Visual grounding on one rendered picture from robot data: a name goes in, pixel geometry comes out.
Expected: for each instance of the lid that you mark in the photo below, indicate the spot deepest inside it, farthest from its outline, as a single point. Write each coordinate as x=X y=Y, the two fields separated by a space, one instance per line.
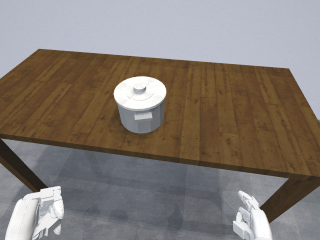
x=126 y=97

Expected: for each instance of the left robot hand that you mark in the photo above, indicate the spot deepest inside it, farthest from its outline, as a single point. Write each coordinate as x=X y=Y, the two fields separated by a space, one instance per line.
x=45 y=208

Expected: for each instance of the right robot hand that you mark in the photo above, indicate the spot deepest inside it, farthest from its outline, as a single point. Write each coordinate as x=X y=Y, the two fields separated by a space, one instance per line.
x=256 y=225

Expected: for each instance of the pot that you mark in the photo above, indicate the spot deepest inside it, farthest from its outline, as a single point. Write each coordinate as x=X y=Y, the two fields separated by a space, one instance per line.
x=142 y=122

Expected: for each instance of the table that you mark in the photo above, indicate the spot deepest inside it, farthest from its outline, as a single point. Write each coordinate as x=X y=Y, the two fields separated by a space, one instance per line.
x=245 y=118

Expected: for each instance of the knob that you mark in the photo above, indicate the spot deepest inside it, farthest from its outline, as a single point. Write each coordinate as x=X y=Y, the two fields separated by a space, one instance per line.
x=139 y=87

